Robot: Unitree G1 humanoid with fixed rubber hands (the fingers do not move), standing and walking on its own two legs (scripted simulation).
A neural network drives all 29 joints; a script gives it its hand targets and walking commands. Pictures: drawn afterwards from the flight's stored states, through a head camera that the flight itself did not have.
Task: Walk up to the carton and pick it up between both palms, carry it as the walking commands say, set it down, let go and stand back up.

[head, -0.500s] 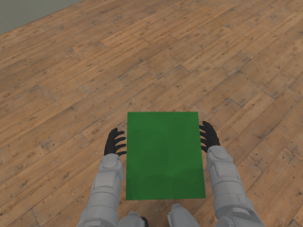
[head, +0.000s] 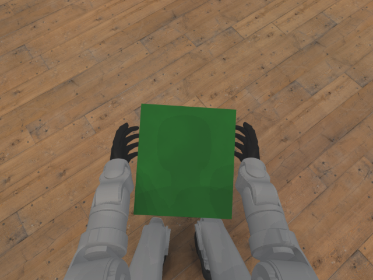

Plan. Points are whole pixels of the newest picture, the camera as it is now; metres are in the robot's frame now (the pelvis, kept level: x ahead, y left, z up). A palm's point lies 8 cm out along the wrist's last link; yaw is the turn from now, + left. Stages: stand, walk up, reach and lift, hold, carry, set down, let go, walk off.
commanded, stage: set down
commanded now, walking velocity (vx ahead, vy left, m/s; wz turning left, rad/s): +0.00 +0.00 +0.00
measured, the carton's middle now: (184, 159) +0.40 -0.01 -0.15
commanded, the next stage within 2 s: none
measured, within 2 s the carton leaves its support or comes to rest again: neither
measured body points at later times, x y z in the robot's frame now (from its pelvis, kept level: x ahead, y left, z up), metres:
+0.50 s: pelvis -0.01 +0.04 -0.06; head +0.23 +0.04 +0.32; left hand +0.41 +0.13 -0.17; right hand +0.39 -0.16 -0.17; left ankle +0.07 +0.14 -0.60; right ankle +0.08 -0.08 -0.60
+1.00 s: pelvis -0.04 +0.03 -0.15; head +0.23 +0.02 +0.21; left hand +0.44 +0.12 -0.25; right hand +0.43 -0.16 -0.26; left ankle +0.07 +0.14 -0.60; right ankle +0.08 -0.08 -0.60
